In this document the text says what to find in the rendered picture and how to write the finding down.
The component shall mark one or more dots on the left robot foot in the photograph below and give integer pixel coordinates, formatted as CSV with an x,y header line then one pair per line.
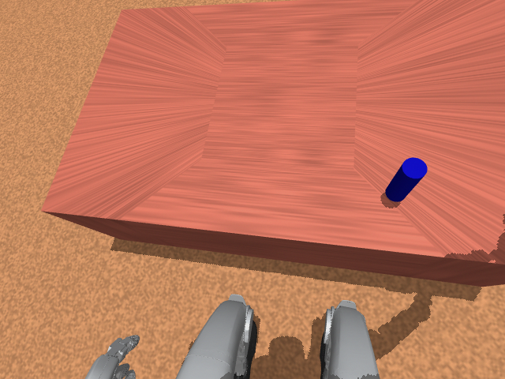
x,y
251,352

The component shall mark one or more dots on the can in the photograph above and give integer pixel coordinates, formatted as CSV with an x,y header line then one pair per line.
x,y
407,176

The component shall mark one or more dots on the left robot hand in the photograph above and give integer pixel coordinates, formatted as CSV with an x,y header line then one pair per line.
x,y
107,366

